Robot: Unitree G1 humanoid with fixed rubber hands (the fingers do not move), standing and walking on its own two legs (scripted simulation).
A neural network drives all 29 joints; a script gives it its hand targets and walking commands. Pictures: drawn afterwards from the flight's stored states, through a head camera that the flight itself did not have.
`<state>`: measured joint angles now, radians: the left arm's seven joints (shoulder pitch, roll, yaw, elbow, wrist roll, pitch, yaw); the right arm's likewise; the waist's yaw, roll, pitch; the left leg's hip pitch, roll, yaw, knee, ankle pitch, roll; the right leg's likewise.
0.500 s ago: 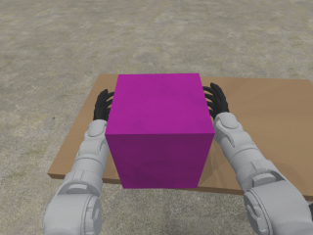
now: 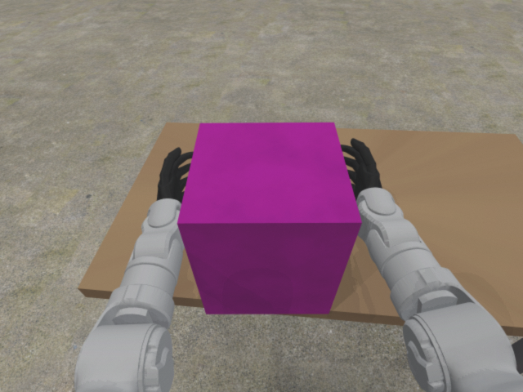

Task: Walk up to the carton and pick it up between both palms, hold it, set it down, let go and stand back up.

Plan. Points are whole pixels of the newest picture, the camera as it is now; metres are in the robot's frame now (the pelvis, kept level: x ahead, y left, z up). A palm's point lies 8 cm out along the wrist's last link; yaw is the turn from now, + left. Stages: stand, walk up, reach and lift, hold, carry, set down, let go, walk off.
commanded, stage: reach and lift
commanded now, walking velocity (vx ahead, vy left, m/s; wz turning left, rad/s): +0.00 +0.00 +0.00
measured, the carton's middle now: (267, 222) +0.39 +0.06 +0.06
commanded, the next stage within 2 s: none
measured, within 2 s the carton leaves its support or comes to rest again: leaves its support in 0.40 s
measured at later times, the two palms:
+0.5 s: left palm (169, 199) +0.38 +0.21 +0.12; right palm (366, 191) +0.41 -0.09 +0.12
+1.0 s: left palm (162, 185) +0.36 +0.20 +0.16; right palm (380, 170) +0.40 -0.09 +0.18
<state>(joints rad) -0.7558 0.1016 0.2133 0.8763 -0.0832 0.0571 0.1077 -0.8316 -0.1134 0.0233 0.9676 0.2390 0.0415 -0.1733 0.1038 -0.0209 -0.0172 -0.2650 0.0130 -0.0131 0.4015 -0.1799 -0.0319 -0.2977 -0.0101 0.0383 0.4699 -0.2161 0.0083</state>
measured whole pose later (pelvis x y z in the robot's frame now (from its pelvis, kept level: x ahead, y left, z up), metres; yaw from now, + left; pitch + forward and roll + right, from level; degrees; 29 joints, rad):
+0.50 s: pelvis +0.00 +0.00 +0.00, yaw +0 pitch +3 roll +1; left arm -0.69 0.05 0.26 0.78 0.05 0.10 0.09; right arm -0.77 -0.07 -0.02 0.91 0.12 0.06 -0.21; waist 0.10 -0.02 -0.08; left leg -0.27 0.02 -0.01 0.40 -0.18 -0.03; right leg -0.29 -0.01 0.04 0.44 -0.20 0.01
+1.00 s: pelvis -0.01 +0.01 +0.00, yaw +0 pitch +2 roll +0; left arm -0.68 0.06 0.24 0.56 0.06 0.36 0.13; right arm -0.85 -0.07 -0.05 0.83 0.12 0.26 -0.19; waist 0.06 -0.02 -0.12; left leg -0.27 0.02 -0.01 0.40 -0.16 -0.03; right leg -0.28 0.00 0.04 0.42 -0.17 0.01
